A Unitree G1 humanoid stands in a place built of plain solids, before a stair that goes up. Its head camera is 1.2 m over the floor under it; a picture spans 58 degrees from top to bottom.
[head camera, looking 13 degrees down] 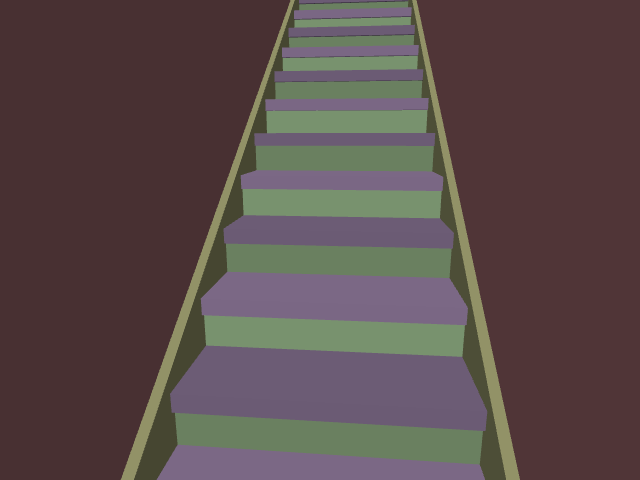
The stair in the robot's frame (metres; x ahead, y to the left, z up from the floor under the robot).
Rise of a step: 0.18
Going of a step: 0.27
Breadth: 0.84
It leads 5 degrees to the right of straight ahead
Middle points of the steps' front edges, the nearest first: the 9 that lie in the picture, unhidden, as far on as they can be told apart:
1.02 -0.01 0.53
1.28 -0.03 0.70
1.54 -0.06 0.88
1.81 -0.08 1.05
2.07 -0.11 1.23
2.34 -0.13 1.41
2.60 -0.16 1.58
2.86 -0.18 1.76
3.13 -0.21 1.94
